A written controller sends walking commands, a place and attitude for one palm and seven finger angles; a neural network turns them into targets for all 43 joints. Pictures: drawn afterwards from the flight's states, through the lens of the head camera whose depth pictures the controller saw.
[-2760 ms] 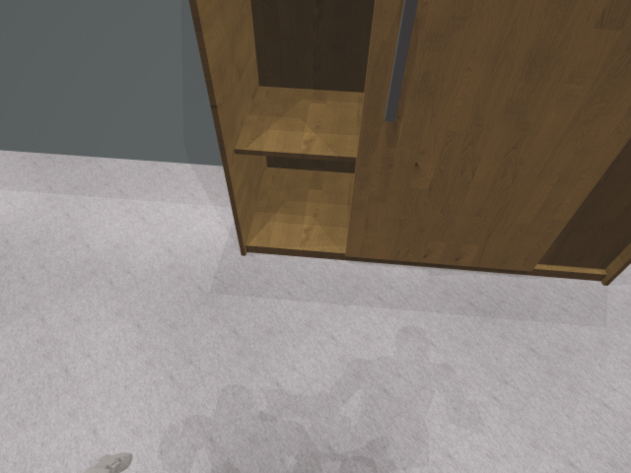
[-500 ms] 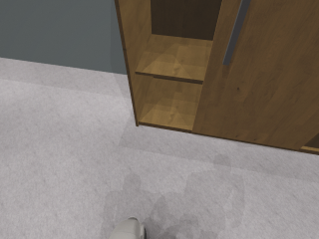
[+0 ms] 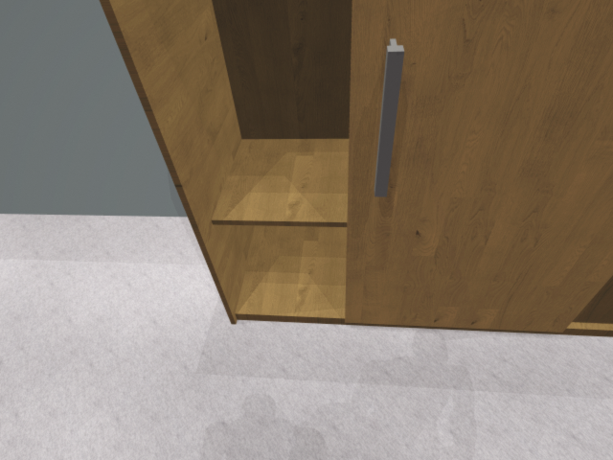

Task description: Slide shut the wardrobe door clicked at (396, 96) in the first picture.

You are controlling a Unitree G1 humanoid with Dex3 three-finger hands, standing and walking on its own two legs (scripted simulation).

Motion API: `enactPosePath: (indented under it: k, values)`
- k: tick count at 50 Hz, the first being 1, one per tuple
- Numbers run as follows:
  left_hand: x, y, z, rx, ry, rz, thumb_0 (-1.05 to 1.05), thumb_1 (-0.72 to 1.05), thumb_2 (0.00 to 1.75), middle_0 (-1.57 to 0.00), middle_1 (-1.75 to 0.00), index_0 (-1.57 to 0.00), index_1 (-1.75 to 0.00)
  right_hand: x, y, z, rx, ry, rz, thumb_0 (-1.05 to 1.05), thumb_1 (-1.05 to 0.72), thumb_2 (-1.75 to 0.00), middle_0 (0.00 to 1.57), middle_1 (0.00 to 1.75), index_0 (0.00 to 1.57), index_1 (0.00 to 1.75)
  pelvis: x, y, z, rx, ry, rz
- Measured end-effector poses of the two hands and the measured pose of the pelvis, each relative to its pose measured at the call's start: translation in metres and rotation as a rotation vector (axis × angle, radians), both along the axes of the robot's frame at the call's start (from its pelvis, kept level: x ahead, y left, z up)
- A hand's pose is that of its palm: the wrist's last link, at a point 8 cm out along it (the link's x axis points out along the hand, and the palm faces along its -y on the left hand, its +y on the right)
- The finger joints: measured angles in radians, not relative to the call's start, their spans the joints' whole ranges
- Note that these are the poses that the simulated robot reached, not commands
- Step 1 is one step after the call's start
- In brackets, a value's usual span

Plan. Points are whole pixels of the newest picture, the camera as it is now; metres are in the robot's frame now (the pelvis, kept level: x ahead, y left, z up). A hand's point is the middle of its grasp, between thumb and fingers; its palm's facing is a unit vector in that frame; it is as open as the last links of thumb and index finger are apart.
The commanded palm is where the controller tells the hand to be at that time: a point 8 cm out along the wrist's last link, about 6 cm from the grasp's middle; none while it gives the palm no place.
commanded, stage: take the last steps up to it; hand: right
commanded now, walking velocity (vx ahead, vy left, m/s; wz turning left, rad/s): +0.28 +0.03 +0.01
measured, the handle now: (386, 125) +0.69 -0.11 +0.09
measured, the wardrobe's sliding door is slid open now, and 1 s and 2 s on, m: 0.41 0.41 0.41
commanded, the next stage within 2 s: come to a stop and stand still in 0.28 s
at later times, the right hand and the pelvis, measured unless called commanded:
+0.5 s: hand (412, 403) +0.27 -0.14 -0.18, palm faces +0.05 +0.98 -0.20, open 7.2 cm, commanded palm none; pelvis +0.19 +0.03 -0.01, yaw -1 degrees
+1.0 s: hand (473, 446) +0.21 -0.22 -0.17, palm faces +0.06 +0.98 -0.19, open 7.3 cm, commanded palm none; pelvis +0.20 -0.02 +0.01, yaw +1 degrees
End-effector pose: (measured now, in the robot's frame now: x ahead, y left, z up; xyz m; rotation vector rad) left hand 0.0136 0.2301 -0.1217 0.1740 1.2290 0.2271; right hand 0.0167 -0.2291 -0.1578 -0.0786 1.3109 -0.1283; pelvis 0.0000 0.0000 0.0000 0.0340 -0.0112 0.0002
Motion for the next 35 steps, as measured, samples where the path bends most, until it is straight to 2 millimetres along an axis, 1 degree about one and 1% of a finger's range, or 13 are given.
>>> enactPosePath:
  k: [5,8,11,13,16,18,20,21,23,26,28,32,35]
  values:
    - [-0.004,-0.026,0.003,-0.056,0.123,0.027,0.0,0.91,0.9,-0.19,-0.3,-0.2,-0.3,0.036,-0.004,0.016,-0.001,0.002,-0.011,0.01,-0.92,-0.9,0.2,0.3,0.2,0.3,0.037,-0.006,0.013,-0.007,0.004,0.0]
    - [-0.007,-0.037,0.001,-0.087,0.194,0.057,0.01,0.91,0.9,-0.2,-0.3,-0.2,-0.3,0.059,-0.002,0.018,-0.004,0.018,-0.006,0.0,-0.92,-0.9,0.2,0.3,0.2,0.3,0.059,-0.006,0.014,-0.012,0.003,0.0]
    - [-0.008,-0.043,-0.001,-0.113,0.26,0.092,0.01,0.91,0.9,-0.2,-0.3,-0.2,-0.3,0.088,0.0,0.018,-0.016,0.029,0.007,0.01,-0.93,-0.9,0.2,0.3,0.2,0.3,0.082,-0.003,0.012,-0.019,0.001,0.003]
    - [-0.007,-0.044,-0.004,-0.128,0.301,0.114,0.01,0.91,0.9,-0.2,-0.3,-0.2,-0.3,0.112,0.004,0.017,-0.025,0.028,0.023,0.01,-0.93,-0.9,0.2,0.3,0.2,0.3,0.098,0.001,0.009,-0.025,-0.002,0.005]
    - [-0.002,-0.041,-0.01,-0.147,0.362,0.142,0.01,0.91,0.9,-0.2,-0.3,-0.2,-0.3,0.154,0.013,0.015,-0.035,0.008,0.051,0.01,-0.93,-0.9,0.2,0.3,0.2,0.3,0.124,0.008,0.003,-0.031,-0.004,0.009]
    - [0.006,-0.036,-0.017,-0.156,0.4,0.153,0.01,0.9,0.9,-0.2,-0.3,-0.2,-0.3,0.185,0.022,0.012,-0.042,-0.023,0.067,0.01,-0.93,-0.9,0.2,0.3,0.2,0.3,0.144,0.015,-0.004,-0.03,-0.007,0.009]
    - [0.019,-0.026,-0.026,-0.164,0.431,0.153,0.01,0.9,0.9,-0.2,-0.3,-0.2,-0.3,0.212,0.03,0.006,-0.053,-0.076,0.066,0.01,-0.92,-0.9,0.2,0.3,0.2,0.3,0.164,0.025,-0.014,-0.037,-0.011,0.0]
    - [0.028,-0.02,-0.03,-0.163,0.436,0.148,0.01,0.9,0.9,-0.2,-0.3,-0.2,-0.3,0.222,0.033,0.005,-0.057,-0.098,0.057,0.0,-0.92,-0.9,0.2,0.3,0.2,0.3,0.171,0.028,-0.017,-0.031,-0.014,-0.002]
    - [0.056,-0.007,-0.034,-0.143,0.414,0.13,0.01,0.91,0.9,-0.2,-0.3,-0.2,-0.3,0.233,0.04,0.007,-0.058,-0.12,0.04,0.0,-0.92,-0.9,0.2,0.3,0.2,0.3,0.182,0.031,-0.016,-0.018,-0.023,-0.008]
    - [0.111,0.011,-0.035,-0.104,0.324,0.094,0.01,0.91,0.9,-0.2,-0.3,-0.2,-0.3,0.244,0.04,0.013,-0.082,-0.118,0.015,-0.01,-0.94,-0.9,0.2,0.3,0.21,0.3,0.192,0.032,-0.01,-0.012,-0.019,-0.014]
    - [0.149,0.019,-0.034,-0.086,0.246,0.072,0.01,0.91,0.9,-0.19,-0.3,-0.2,-0.3,0.248,0.037,0.015,-0.091,-0.105,0.019,-0.01,-0.94,-0.9,0.2,0.3,0.21,0.3,0.196,0.032,-0.007,-0.015,-0.011,-0.017]
    - [0.217,0.024,-0.027,-0.053,0.102,0.009,0.01,0.91,0.9,-0.19,-0.3,-0.2,-0.3,0.252,0.028,0.016,-0.087,-0.096,0.011,-0.01,-0.93,-0.9,0.2,0.3,0.21,0.3,0.196,0.025,-0.005,-0.016,-0.004,-0.018]
    - [0.254,0.022,-0.018,-0.022,0.015,-0.029,0.01,0.92,0.9,-0.19,-0.3,-0.2,-0.3,0.249,0.016,0.012,-0.078,-0.094,0.001,0.0,-0.92,-0.9,0.2,0.3,0.21,0.3,0.195,0.015,-0.006,-0.012,-0.005,-0.017]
